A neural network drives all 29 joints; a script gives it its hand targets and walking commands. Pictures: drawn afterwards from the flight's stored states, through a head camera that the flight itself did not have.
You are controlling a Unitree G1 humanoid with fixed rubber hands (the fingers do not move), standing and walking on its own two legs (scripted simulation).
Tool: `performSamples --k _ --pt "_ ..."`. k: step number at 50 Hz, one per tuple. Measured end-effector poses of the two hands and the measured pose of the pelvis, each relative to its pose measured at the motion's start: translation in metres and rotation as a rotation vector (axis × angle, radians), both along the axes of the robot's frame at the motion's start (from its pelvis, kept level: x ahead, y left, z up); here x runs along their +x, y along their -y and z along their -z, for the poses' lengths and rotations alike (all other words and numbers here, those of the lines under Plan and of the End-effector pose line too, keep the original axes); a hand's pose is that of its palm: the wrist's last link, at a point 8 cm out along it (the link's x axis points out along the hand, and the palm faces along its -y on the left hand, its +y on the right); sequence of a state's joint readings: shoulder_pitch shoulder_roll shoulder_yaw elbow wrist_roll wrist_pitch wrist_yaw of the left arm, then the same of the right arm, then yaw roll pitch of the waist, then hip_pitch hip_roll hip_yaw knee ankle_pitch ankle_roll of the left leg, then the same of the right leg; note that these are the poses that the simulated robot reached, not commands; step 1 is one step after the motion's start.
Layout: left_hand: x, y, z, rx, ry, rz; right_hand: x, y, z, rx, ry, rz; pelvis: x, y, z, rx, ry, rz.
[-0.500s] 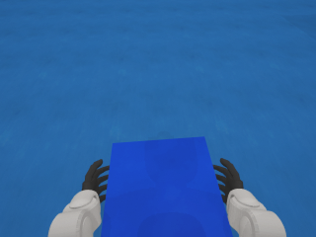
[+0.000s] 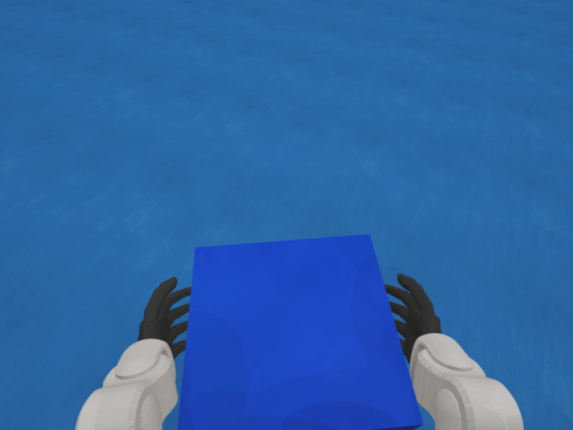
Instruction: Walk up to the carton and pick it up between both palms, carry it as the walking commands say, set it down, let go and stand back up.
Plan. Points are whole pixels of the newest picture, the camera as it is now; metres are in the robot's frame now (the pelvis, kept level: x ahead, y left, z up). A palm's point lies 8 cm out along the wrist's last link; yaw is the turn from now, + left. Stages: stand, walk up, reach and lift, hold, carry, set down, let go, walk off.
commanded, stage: carry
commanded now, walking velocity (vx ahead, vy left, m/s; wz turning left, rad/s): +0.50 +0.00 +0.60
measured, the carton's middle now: (291, 358) +0.23 +0.02 +0.02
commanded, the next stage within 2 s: none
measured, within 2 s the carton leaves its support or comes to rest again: neither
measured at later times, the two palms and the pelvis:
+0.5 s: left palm (170, 188) +0.47 +0.22 +0.09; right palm (349, 171) +0.53 -0.07 +0.10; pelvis +0.27 +0.03 +0.01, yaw +8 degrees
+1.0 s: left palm (186, 134) +0.65 +0.24 +0.07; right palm (331, 130) +0.70 -0.05 +0.07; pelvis +0.46 +0.06 -0.01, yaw +8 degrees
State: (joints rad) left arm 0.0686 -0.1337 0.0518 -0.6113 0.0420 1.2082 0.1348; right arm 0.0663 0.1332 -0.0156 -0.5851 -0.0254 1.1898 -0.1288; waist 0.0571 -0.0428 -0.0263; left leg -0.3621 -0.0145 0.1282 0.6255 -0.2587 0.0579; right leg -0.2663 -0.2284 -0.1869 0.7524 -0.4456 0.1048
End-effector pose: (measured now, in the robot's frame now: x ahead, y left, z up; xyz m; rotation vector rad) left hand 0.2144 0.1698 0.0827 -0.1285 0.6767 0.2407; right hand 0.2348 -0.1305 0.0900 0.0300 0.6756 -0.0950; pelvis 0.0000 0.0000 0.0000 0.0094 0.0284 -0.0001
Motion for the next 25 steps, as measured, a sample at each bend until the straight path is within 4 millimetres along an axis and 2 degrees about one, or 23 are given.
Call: performSamples --k 8,13,15,18,25 --pt "0.118 0.007 -0.014 0.023 -0.016 0.084 0.092 0.007 -0.007 0.011 -0.015 0.077 0.101 -0.012 -0.013 0.006 -0.047 -0.044" --pt "0.182 0.008 -0.014 0.049 0.022 0.075 0.161 0.009 -0.001 0.033 0.023 0.067 0.162 -0.009 -0.004 -0.010 -0.020 -0.091" --pt "0.200 0.002 -0.013 0.063 0.016 0.052 0.189 0.002 0.000 0.044 0.017 0.041 0.182 -0.009 -0.005 -0.027 -0.021 -0.120" --pt "0.217 -0.015 -0.012 0.068 -0.016 -0.008 0.226 -0.015 0.000 0.048 -0.013 -0.020 0.209 -0.012 -0.010 -0.028 -0.023 -0.128" --pt "0.255 -0.053 -0.010 0.020 -0.005 -0.122 0.294 -0.058 -0.008 0.007 -0.004 -0.128 0.269 -0.026 -0.011 0.003 -0.020 -0.140"
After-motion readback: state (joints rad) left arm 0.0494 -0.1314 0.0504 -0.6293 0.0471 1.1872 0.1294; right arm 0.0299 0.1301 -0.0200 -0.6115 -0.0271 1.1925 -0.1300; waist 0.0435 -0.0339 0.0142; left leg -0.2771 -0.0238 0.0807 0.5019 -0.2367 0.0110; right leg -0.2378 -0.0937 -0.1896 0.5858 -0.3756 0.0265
